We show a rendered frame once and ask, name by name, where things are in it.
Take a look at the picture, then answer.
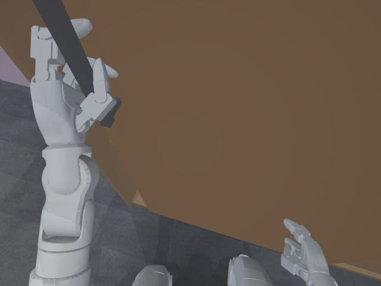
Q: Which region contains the wardrobe door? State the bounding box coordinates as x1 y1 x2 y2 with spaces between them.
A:
62 0 381 265
346 259 381 274

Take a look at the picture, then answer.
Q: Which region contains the right robot forearm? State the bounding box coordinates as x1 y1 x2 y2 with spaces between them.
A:
307 272 338 286

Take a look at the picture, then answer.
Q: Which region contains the handle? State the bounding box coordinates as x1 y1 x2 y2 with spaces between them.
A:
32 0 121 128

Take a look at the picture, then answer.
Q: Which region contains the right robot hand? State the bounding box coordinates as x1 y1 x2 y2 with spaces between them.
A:
281 219 330 283

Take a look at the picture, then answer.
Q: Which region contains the robot thigh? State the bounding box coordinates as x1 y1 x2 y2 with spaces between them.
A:
227 256 273 286
132 265 173 286

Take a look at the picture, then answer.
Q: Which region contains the left robot forearm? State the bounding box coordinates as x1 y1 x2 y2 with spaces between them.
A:
29 144 99 286

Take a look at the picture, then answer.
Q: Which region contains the left robot hand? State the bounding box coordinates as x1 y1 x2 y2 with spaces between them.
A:
30 18 119 146

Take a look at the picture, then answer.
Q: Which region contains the left robot thigh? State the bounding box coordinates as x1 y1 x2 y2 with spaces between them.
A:
132 265 173 286

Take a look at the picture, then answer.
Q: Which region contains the right robot thigh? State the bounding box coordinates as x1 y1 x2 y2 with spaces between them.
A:
227 256 273 286

